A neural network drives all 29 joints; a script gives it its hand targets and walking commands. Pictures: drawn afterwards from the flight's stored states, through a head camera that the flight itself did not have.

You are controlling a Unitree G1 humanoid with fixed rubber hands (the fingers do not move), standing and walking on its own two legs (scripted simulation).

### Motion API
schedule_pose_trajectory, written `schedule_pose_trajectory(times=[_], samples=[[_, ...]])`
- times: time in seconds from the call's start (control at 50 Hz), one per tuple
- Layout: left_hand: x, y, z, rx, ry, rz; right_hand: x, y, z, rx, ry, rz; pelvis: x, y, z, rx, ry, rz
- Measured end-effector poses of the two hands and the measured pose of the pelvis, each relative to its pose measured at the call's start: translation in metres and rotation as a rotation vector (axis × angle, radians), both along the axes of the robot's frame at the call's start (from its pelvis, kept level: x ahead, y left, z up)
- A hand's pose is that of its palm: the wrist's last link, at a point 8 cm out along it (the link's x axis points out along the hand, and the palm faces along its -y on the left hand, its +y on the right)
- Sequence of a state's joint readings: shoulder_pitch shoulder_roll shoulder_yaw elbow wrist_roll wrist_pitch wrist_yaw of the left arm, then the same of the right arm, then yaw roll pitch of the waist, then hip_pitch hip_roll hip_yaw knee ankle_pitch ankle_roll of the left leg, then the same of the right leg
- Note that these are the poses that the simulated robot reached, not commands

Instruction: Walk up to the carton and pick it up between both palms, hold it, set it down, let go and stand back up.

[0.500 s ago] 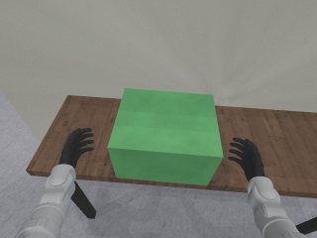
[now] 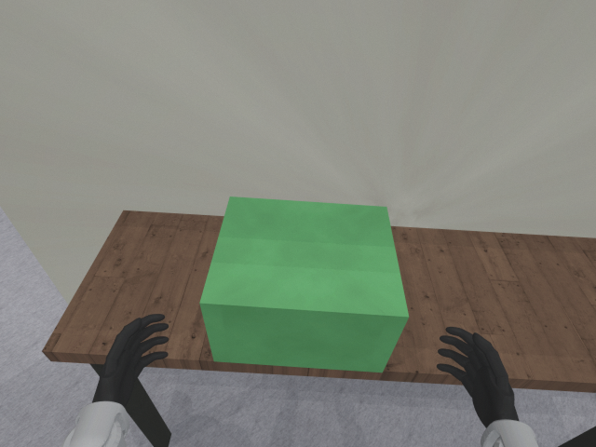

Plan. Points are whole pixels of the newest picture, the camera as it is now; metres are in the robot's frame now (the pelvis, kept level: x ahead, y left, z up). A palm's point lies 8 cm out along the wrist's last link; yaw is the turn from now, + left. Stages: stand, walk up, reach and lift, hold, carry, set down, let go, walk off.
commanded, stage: set down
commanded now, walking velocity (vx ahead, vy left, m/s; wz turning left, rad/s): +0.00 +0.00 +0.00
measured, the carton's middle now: (303, 281) +0.42 +0.02 -0.03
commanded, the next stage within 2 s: none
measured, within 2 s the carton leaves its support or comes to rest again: neither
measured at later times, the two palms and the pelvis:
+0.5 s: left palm (105, 421) +0.17 +0.25 +0.00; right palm (495, 433) +0.18 -0.22 +0.01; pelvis +0.00 +0.00 +0.00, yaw -2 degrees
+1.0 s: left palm (114, 427) +0.17 +0.24 -0.02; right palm out of the picture +0.18 -0.22 -0.02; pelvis +0.01 +0.00 +0.00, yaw -2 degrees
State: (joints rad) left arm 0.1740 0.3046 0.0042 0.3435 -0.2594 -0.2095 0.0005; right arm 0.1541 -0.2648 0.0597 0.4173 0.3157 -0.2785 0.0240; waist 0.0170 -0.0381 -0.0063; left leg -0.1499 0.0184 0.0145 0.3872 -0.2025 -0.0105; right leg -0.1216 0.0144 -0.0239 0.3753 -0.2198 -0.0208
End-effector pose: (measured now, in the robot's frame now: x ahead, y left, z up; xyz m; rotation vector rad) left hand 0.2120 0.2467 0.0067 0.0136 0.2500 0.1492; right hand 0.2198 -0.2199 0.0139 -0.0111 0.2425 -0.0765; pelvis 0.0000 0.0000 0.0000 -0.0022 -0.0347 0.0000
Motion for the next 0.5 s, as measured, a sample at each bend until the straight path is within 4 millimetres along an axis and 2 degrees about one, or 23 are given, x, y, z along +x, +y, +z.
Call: schedule_pose_trajectory(times=[0.22, 0.5], samples=[[-0.022, 0.004, 0.003, 0.026, 0.022, 0.021, -0.028, -0.003, 0.001, -0.004, 0.031, -0.021, 0.000, 0.001, 0.002, 0.004, -0.022, -0.021], [-0.041, 0.000, -0.004, 0.028, 0.076, 0.022, -0.035, 0.004, -0.006, -0.010, 0.077, -0.025, 0.004, -0.001, 0.003, 0.004, -0.039, -0.029]])
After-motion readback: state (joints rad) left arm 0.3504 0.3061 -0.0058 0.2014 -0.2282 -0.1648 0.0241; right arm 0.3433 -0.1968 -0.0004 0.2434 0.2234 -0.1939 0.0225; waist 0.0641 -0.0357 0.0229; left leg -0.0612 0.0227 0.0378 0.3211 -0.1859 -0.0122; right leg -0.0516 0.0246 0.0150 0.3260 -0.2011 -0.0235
